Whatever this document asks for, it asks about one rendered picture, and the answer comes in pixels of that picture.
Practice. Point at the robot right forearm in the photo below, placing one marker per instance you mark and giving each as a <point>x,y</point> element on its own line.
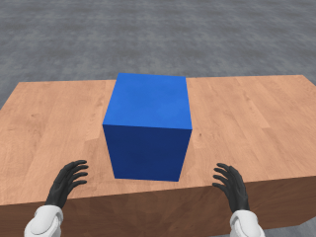
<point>244,223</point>

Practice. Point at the right robot hand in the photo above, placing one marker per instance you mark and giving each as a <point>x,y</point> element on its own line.
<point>235,189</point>

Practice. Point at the carton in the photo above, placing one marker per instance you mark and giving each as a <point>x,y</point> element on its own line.
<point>148,127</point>

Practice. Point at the left robot hand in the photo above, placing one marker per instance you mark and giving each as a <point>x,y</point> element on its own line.
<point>63,183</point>

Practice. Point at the pedestal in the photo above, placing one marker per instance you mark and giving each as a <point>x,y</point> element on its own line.
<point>262,126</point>

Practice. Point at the robot left forearm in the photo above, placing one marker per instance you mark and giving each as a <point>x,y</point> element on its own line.
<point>46,222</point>

